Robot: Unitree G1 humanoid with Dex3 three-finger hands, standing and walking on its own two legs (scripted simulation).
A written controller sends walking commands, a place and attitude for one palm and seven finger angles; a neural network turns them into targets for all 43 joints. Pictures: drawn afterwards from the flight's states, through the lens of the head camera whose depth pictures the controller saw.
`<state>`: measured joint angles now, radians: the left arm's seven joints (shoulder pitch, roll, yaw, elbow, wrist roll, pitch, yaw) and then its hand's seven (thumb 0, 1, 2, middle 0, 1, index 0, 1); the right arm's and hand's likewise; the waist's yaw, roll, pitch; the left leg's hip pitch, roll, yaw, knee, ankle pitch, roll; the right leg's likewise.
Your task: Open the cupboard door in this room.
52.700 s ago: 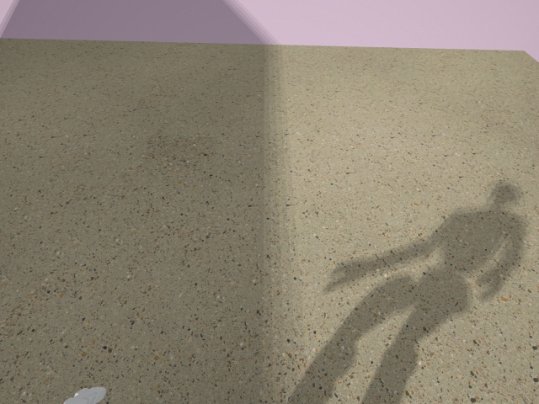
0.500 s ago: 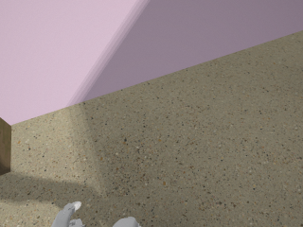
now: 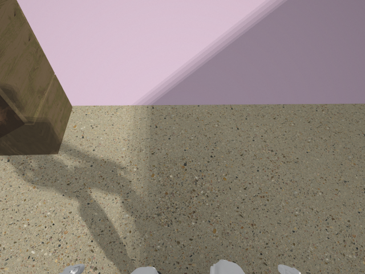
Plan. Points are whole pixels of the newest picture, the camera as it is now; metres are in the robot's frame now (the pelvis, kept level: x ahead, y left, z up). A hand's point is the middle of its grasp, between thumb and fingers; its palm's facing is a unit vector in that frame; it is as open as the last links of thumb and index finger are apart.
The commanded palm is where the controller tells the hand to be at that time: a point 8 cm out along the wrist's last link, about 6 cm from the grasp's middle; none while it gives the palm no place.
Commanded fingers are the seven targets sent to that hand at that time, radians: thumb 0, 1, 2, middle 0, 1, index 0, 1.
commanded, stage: turn to face it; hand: left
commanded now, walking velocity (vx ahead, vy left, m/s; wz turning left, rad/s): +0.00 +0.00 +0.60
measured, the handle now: out of the picture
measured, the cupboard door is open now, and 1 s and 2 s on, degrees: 44 44 44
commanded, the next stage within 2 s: take the last steps up to it in 1.32 s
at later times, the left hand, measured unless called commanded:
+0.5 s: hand out of the picture +0.00 +0.19 -0.19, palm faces +0.35 -0.92 -0.20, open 7.4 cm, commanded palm none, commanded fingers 0.00 0.90 0.90 -0.20 -0.30 -0.20 -0.30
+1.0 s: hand out of the picture +0.01 +0.18 -0.15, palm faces +0.58 -0.77 -0.28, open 7.4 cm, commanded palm none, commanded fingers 0.00 0.90 0.90 -0.20 -0.30 -0.20 -0.30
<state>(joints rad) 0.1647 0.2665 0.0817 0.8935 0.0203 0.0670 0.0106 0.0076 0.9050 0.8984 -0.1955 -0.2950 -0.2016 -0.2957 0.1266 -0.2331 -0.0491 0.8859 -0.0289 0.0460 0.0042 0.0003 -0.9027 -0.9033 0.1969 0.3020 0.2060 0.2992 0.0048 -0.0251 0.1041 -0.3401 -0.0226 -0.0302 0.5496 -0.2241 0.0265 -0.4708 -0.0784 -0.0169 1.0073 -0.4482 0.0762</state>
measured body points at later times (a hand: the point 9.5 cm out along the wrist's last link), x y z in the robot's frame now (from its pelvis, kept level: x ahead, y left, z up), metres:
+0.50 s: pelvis +0.01 -0.01 -0.01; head +0.06 +0.03 +0.43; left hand -0.02 +0.24 -0.17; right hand +0.21 -0.23 -0.13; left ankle +0.00 +0.08 -0.74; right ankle +0.01 -0.16 -0.72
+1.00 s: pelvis +0.04 -0.04 +0.00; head +0.09 -0.03 +0.45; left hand -0.02 +0.22 -0.13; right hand +0.25 -0.23 -0.15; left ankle -0.04 +0.05 -0.66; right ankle +0.09 -0.16 -0.73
